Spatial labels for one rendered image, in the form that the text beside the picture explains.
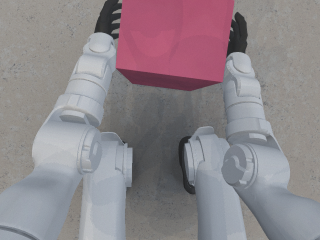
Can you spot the right robot forearm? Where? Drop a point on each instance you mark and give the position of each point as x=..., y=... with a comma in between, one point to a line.
x=243, y=103

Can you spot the right robot hand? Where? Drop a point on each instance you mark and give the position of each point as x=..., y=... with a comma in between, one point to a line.
x=237, y=37

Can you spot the left robot hand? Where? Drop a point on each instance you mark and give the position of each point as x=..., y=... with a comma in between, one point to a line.
x=104, y=23

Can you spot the robot right upper arm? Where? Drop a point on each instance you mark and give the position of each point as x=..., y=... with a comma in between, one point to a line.
x=260, y=176

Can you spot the robot left upper arm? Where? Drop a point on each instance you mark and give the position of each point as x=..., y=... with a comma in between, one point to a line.
x=36, y=207

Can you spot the carton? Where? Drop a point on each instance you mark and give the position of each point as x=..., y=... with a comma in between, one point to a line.
x=174, y=44

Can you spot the left robot forearm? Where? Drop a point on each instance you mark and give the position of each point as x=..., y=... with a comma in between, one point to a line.
x=88, y=85

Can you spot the robot right foot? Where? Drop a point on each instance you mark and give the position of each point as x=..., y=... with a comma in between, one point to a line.
x=181, y=151

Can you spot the right robot shin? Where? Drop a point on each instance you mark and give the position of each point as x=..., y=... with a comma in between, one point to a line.
x=208, y=130

